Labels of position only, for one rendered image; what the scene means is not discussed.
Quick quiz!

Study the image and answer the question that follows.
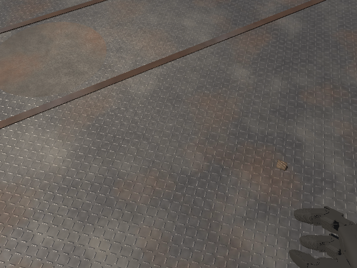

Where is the robot right hand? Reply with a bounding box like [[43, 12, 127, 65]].
[[289, 206, 357, 268]]

